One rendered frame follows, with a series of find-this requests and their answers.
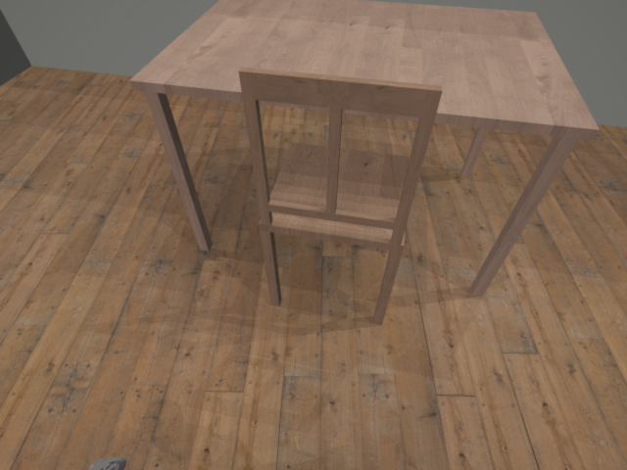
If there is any chair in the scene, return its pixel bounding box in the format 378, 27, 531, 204
239, 67, 443, 325

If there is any table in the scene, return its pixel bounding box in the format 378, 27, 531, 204
129, 0, 600, 297

